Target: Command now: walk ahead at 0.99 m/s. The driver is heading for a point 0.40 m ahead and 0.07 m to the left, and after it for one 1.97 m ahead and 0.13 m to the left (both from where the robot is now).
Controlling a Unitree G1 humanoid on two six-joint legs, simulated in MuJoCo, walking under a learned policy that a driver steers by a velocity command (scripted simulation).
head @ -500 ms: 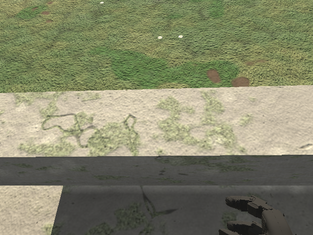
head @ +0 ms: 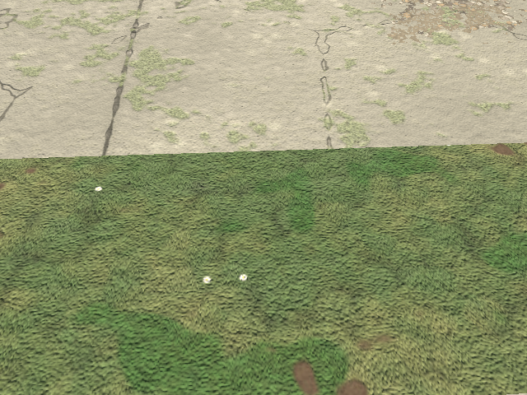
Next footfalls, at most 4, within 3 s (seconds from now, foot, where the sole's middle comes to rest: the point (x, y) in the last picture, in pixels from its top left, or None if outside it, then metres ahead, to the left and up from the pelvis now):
0.22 left None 0.36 0.11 -0.55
0.66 right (276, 274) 0.81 -0.05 -0.55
1.08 left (201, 156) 1.29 0.17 -0.55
1.54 right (252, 81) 1.76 -0.01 -0.55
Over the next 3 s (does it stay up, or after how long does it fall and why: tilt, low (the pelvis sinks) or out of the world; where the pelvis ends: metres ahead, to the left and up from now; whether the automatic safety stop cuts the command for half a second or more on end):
stays up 3.02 0.25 0.22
